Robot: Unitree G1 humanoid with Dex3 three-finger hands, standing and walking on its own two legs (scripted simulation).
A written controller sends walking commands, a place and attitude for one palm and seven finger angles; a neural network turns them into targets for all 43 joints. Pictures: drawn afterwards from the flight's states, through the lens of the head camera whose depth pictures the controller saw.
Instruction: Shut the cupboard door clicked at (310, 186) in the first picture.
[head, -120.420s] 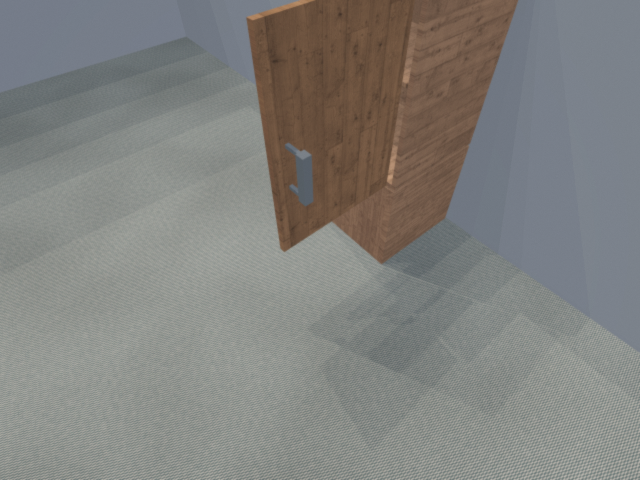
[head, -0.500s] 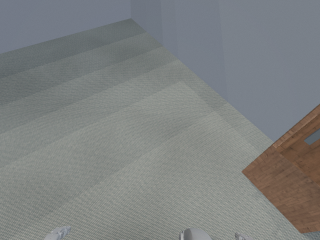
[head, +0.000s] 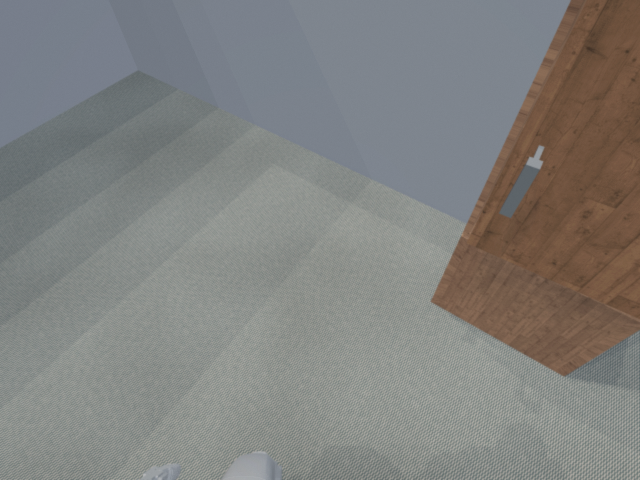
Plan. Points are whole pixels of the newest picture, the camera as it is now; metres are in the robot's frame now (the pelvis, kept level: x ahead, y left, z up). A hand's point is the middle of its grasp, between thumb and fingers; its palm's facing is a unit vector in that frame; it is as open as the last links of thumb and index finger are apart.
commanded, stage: turn to face it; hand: left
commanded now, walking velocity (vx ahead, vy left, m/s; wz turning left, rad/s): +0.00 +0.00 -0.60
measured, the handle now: (522, 181) +0.65 -0.36 -0.07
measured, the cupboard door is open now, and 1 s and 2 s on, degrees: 3 3 3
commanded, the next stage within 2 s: take the last steps up to it in 0.70 s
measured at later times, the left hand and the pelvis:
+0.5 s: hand (182, 459) +0.16 +0.21 -0.16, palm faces -0.29 -0.93 -0.24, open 7.3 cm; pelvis +0.01 +0.03 +0.00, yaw -18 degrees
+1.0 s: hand (241, 470) +0.15 +0.13 -0.17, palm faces -0.39 -0.90 -0.19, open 7.3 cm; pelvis +0.03 -0.02 +0.00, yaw -25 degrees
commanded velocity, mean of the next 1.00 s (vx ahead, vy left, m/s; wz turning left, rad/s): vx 0.07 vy -0.03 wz -0.39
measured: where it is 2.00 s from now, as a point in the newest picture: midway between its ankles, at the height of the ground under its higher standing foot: outside the picture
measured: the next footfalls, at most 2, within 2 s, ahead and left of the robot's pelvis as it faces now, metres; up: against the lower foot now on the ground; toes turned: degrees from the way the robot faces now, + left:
left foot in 0.16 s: +0.05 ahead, +0.14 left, +0.00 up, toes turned -4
right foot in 0.58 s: -0.01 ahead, -0.10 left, +0.00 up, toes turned -25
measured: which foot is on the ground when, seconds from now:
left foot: up 0.00-0.14, down 0.16-0.60, up 0.62-1.00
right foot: down 0.00-0.16, up 0.18-0.56, down 0.58-1.00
